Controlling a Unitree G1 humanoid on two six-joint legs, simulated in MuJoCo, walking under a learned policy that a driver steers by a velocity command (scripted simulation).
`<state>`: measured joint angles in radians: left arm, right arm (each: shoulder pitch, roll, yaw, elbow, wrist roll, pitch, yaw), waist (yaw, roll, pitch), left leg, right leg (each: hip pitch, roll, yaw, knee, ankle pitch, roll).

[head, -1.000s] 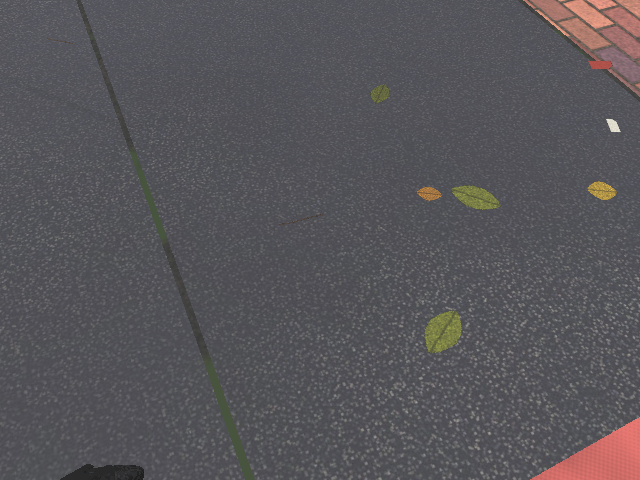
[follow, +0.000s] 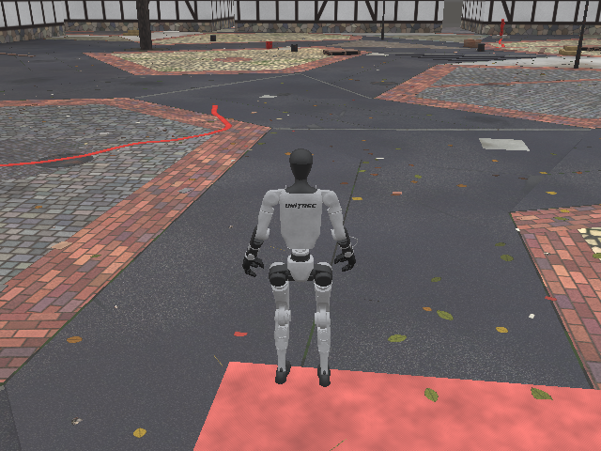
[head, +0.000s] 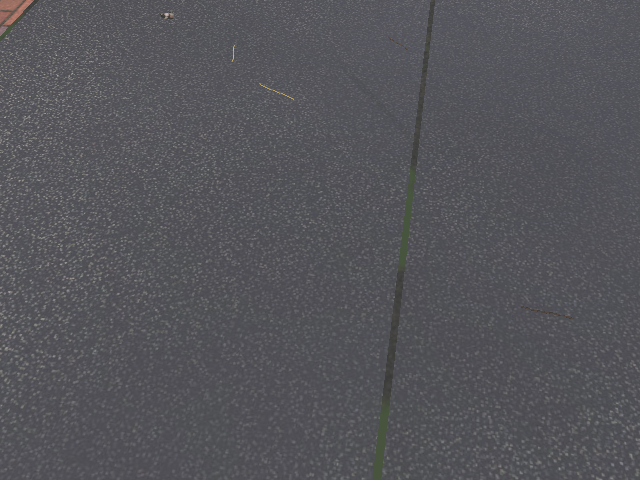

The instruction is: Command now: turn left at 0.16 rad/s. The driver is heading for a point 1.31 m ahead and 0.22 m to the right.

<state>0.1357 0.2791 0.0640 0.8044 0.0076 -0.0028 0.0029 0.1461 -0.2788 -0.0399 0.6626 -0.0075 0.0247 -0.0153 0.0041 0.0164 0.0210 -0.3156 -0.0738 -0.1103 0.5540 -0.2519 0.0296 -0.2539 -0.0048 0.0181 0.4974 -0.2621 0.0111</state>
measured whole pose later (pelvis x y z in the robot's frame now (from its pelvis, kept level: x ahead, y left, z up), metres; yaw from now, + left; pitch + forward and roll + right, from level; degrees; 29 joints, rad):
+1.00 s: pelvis +0.22 -0.01 +0.00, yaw +0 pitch +2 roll +1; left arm -0.03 0.26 0.02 0.75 -0.02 -0.09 -0.06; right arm 0.48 -0.25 -0.05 0.87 0.02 -0.07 -0.01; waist -0.09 -0.03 0.03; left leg 0.16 -0.01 -0.01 0.16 -0.36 0.01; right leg -0.60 -0.03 -0.02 0.54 0.00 -0.03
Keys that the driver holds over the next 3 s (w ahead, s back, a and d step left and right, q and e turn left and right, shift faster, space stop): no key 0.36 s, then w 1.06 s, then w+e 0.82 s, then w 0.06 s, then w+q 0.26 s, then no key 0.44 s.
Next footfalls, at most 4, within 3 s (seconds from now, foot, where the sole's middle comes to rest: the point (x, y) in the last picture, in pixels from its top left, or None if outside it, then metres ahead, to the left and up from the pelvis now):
1.06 right None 0.44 -0.13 -0.77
1.60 left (290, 365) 0.74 0.11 -0.77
2.10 right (419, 287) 0.96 -0.20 -0.77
2.64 left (388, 180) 1.35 -0.15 -0.77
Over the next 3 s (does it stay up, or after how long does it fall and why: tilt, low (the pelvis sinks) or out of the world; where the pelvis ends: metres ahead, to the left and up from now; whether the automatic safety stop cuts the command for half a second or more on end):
stays up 1.25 -0.21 0.01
